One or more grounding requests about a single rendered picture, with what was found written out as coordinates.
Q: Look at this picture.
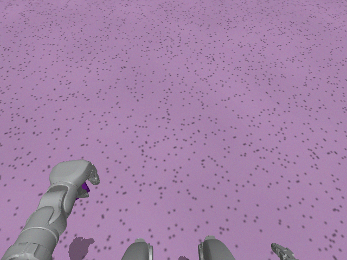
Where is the right robot hand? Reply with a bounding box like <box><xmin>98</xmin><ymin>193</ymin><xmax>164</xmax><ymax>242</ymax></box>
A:
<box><xmin>271</xmin><ymin>243</ymin><xmax>299</xmax><ymax>260</ymax></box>

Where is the small box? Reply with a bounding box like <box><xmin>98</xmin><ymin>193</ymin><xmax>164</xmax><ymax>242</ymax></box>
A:
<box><xmin>76</xmin><ymin>182</ymin><xmax>90</xmax><ymax>200</ymax></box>

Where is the left robot arm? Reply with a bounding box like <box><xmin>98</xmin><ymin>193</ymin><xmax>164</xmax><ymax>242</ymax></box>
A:
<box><xmin>1</xmin><ymin>182</ymin><xmax>78</xmax><ymax>260</ymax></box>

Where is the left robot hand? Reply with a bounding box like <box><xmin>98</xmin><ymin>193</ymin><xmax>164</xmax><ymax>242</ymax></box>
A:
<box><xmin>49</xmin><ymin>159</ymin><xmax>100</xmax><ymax>198</ymax></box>

